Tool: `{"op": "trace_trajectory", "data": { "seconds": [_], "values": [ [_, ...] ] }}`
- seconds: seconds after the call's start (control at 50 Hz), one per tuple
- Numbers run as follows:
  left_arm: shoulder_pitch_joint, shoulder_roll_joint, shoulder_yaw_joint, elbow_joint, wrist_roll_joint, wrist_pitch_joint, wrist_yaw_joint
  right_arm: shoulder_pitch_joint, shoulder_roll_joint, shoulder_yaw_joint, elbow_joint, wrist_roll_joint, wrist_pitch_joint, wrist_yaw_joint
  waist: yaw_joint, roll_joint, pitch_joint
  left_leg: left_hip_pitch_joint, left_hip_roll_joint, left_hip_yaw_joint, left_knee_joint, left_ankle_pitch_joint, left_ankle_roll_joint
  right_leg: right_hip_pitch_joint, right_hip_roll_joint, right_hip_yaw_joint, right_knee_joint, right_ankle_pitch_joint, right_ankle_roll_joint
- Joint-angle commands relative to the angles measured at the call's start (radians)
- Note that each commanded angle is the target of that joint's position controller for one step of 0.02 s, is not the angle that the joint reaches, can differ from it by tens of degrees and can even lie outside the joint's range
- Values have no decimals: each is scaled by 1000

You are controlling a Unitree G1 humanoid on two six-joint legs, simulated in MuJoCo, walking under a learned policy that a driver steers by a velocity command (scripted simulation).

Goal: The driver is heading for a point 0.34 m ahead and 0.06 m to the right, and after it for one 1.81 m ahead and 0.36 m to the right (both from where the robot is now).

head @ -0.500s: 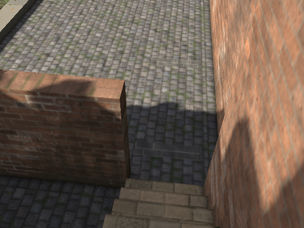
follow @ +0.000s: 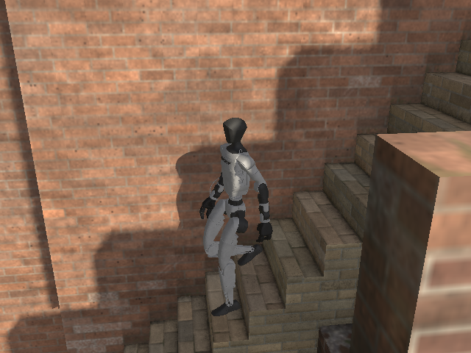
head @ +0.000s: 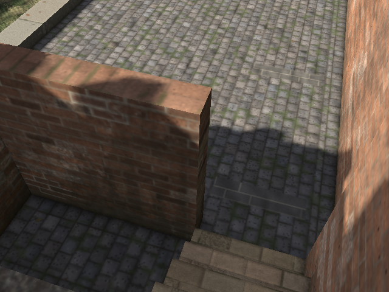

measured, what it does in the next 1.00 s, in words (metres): goes down: right foot 0.22 m lower, then left foot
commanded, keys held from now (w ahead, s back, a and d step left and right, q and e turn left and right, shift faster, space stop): w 0.28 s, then no key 0.72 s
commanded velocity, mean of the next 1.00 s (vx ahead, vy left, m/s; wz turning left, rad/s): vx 0.25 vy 0.00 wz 0.00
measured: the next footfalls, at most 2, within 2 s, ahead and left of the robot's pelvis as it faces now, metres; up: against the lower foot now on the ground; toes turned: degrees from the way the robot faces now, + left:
right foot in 0.44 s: +0.27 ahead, -0.18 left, -0.22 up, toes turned -8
left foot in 0.84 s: +0.31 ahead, +0.03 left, -0.22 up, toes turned +3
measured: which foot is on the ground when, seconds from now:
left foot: down 0.00-0.44, up 0.46-0.82, down 0.84-1.00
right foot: up 0.00-0.42, down 0.44-1.00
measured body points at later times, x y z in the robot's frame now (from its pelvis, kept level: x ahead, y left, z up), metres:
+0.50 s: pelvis +0.19 -0.09 -0.22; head +0.21 -0.11 +0.23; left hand +0.28 +0.17 -0.35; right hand +0.09 -0.32 -0.37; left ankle +0.10 +0.08 -0.70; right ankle +0.23 -0.17 -0.97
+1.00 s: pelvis +0.26 -0.10 -0.26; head +0.26 -0.09 +0.19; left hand +0.30 +0.14 -0.41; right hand +0.29 -0.32 -0.40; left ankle +0.27 +0.03 -0.97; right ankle +0.23 -0.17 -0.97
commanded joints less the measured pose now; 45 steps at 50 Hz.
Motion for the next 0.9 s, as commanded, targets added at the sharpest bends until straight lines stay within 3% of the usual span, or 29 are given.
{"op": "trace_trajectory", "data": {
  "seconds": [0.02,0.04,0.06,0.08,0.1,0.14,0.18,0.22,0.34,0.36,0.38,0.4,0.44,0.46,0.5,0.54,0.58,0.6,0.62,0.64,0.66,0.68,0.7,0.72,0.76,0.78,0.82,0.86,0.9],
  "values": [
    [182,-3,-28,-60,76,-30,-113,661,-305,-99,144,-123,6,48,-272,162,-379,1013,386,-201,402,1041,319,-753,-30,324,345,87,48],
    [87,3,-15,-126,54,-33,-142,572,-328,-122,160,-159,25,69,-245,-15,-163,753,435,-319,276,529,327,-915,-81,357,256,263,60],
    [39,32,-21,-137,45,-23,-132,481,-294,-102,173,-150,30,71,-187,-92,30,435,387,-361,145,-57,308,-985,-143,335,188,420,54],
    [-137,136,53,-118,0,1,-4,339,-59,-24,109,10,14,12,-103,2,-76,327,351,-327,270,-234,224,-829,-117,358,61,444,85],
    [78,3,-27,-75,93,0,-81,360,67,18,139,-139,-12,21,-78,-172,242,-176,228,-136,90,-216,165,-728,-228,325,-289,887,31],
    [23,23,-18,-67,123,18,-160,303,11,21,120,-100,-48,13,-55,-8,185,-469,144,-124,109,-375,224,-481,-220,163,-440,1177,38],
    [-15,10,-35,-95,141,-2,-194,258,0,49,130,-115,-88,-10,-25,-7,88,-495,149,-134,197,-324,219,-393,-258,241,-566,1403,56],
    [-139,104,-18,-119,141,-10,-162,308,-40,56,150,-97,-121,-33,-86,-67,36,-441,133,-104,332,-370,185,-329,-256,225,-810,1565,85],
    [-160,122,-36,-99,164,7,-156,380,-149,39,131,-68,-62,-32,-110,-1,101,-338,179,-178,659,-478,123,-25,-189,129,-1166,1303,151],
    [-513,148,-3,-172,-90,-14,-44,419,-88,10,100,7,1,-51,-285,-119,73,50,77,-95,651,-207,107,-166,-188,87,-1579,1281,183],
    [-509,170,3,-183,-113,-27,-27,442,-135,-5,117,-22,40,-73,-321,-20,108,55,108,-191,682,-67,136,-75,-260,149,-1663,1242,180],
    [-278,201,23,-113,-69,-20,-19,354,-152,-19,110,-32,52,-71,-219,91,55,-89,115,-167,829,67,133,209,-236,80,-1547,1263,165],
    [95,322,56,41,-13,-21,-8,422,-71,-12,119,-45,79,-78,-136,-42,-5,-257,-11,-104,1236,-282,96,559,-355,115,-1630,1729,141],
    [184,411,73,63,-1,-12,-27,519,48,-2,121,14,65,-60,-153,-277,-137,-688,-148,31,1599,-1119,20,980,-467,104,-1167,2347,102],
    [150,304,47,37,-70,12,-42,407,5,17,73,21,92,-84,-84,-257,-238,-887,-83,2,1841,-1060,-9,910,-567,263,-1109,1889,-1],
    [-14,278,23,-45,-63,30,9,201,13,23,10,-9,106,-82,-77,-255,-128,-869,-45,-60,1756,-740,-39,565,-592,389,-1348,1157,-138],
    [-67,212,-28,-75,-34,60,38,108,1,16,1,-20,162,-84,-99,-182,-1,-773,-55,-30,1764,-688,-76,284,-559,347,-1403,1121,-154],
    [-100,261,-23,-98,192,-12,-109,331,57,53,-24,-7,76,29,-234,-237,195,-863,71,-76,1683,-275,-100,73,-341,160,-1399,992,4],
    [-130,138,-40,-87,-54,5,7,130,23,18,21,-25,117,-44,-123,-119,39,-684,-84,-89,1557,-297,-93,93,-454,240,-1278,1092,-98],
    [-80,130,-71,-96,-78,20,36,86,19,21,-19,-14,142,-71,-116,-117,47,-724,-100,-97,1559,-303,-105,92,-434,224,-1221,1291,-96],
    [-26,163,-67,-89,-68,22,43,79,29,21,-25,-14,149,-79,-106,-178,21,-754,-123,-83,1611,-374,-117,133,-439,240,-1205,1346,-102],
    [-70,96,-98,-106,-69,24,57,91,55,40,-27,12,166,-60,-156,-125,46,-692,-92,-113,1372,-204,-143,41,-418,229,-1226,1103,-85],
    [-147,294,-46,-162,189,-28,-64,286,4,38,-44,1,84,48,-205,-268,202,-763,27,14,1305,88,-162,-85,-284,26,-1344,1012,48],
    [-257,202,-53,-185,142,-58,-122,320,1,29,-3,-33,37,96,-251,-204,183,-471,107,3,1133,166,-183,-332,-269,82,-1348,815,65],
    [-210,165,-47,-149,83,-90,-127,238,16,23,-50,-17,25,118,-206,-172,159,-189,67,81,1067,-25,-217,-520,-270,128,-1422,508,118],
    [-190,190,-44,-136,100,-95,-124,263,-1,18,-41,-15,12,108,-207,-154,128,-197,85,17,1126,20,-228,-427,-293,216,-1370,573,112],
    [-135,189,-35,-119,27,-81,-131,126,-1,18,-95,46,4,87,-128,-75,36,-234,88,16,610,-353,-263,-43,-339,311,-1344,844,110],
    [-171,214,-28,-114,-52,-46,-198,237,-2,4,-21,51,-17,61,-193,-86,-23,-57,106,-5,386,-157,-257,114,-316,368,-1262,1021,130],
    [-112,214,11,-155,-8,-22,-176,135,-90,-1,-20,13,-34,38,-81,71,-77,36,91,-1,351,-174,-147,134,-249,218,-1267,741,129]
  ]
}}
